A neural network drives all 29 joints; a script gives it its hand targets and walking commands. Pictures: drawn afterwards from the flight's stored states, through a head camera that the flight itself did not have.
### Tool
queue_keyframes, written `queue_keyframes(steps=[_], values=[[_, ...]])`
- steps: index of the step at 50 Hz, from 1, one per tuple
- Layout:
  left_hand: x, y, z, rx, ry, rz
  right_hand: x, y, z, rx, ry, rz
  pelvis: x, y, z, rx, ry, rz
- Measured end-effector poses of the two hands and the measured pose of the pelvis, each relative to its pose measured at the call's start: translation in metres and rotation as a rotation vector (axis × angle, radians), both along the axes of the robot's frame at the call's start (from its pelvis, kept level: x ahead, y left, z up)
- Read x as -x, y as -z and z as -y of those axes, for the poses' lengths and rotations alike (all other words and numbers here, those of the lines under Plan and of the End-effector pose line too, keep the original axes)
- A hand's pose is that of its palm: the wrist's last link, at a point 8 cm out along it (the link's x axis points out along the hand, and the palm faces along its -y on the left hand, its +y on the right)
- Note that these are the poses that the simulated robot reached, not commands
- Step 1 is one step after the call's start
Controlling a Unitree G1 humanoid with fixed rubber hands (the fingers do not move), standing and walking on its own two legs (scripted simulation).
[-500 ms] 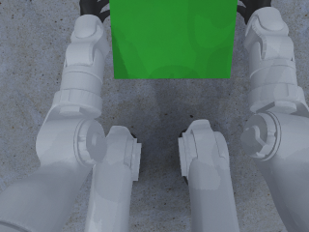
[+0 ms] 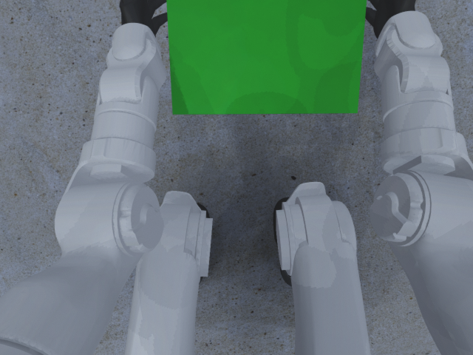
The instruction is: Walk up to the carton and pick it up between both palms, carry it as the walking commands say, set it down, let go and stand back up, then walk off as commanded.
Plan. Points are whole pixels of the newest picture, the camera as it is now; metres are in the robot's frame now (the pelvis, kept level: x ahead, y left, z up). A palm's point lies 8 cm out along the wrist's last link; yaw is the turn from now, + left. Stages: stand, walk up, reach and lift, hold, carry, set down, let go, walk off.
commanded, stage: set down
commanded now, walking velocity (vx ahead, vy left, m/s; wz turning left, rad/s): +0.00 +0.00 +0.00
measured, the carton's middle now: (260, 28) +0.55 -0.07 -0.24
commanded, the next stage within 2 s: none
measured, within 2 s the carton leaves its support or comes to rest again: neither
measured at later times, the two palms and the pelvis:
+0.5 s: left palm (141, 44) +0.52 +0.10 -0.17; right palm (385, 46) +0.49 -0.24 -0.19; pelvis -0.01 +0.00 -0.01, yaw -1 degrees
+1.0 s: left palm (121, 38) +0.53 +0.11 -0.15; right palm (426, 31) +0.50 -0.27 -0.15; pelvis -0.02 +0.00 +0.00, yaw -1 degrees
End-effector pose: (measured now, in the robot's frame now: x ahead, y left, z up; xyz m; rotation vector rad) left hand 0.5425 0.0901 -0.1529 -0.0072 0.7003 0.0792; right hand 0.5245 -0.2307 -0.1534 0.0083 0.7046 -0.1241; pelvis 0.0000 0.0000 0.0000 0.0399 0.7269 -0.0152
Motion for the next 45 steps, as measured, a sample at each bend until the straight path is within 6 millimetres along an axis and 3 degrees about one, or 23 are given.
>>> queue_keyframes(steps=[19, 28, 33, 45], values=[[0.003, 0.005, -0.001, -0.025, 0.041, 0.016, 0.004, 0.007, 0.0, 0.019, -0.017, 0.018, 0.006, 0.008, 0.0, 0.003, 0.002, 0.057], [0.028, 0.028, -0.014, -0.059, 0.045, -0.047, 0.04, 0.038, 0.015, 0.061, 0.035, -0.067, 0.013, 0.005, 0.0, 0.002, 0.008, 0.082], [0.033, 0.029, -0.02, -0.06, 0.035, -0.049, 0.034, 0.029, 0.026, 0.065, 0.06, -0.036, 0.018, 0.006, 0.0, 0.001, 0.012, 0.095], [0.019, 0.013, -0.027, -0.076, 0.044, 0.0, 0.024, 0.012, 0.039, 0.06, 0.075, 0.001, 0.019, 0.007, 0.002, -0.001, 0.022, 0.085]])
